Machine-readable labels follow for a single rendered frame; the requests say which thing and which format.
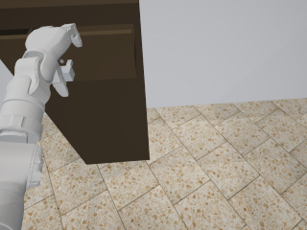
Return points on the left robot forearm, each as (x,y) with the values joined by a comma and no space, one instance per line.
(26,96)

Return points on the drawer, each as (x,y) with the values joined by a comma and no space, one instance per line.
(108,52)

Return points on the left robot upper arm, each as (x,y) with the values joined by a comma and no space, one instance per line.
(21,167)

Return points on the cabinet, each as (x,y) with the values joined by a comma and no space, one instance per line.
(105,121)

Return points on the handle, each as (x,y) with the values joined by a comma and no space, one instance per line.
(67,71)

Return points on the robot left hand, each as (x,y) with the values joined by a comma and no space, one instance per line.
(56,41)

